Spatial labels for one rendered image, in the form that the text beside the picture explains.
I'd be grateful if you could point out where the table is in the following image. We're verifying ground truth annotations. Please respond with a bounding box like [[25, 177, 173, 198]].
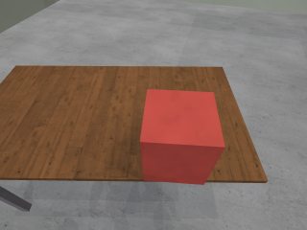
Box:
[[0, 65, 268, 212]]

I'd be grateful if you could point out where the carton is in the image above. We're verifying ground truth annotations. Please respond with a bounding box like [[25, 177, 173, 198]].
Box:
[[139, 89, 225, 185]]

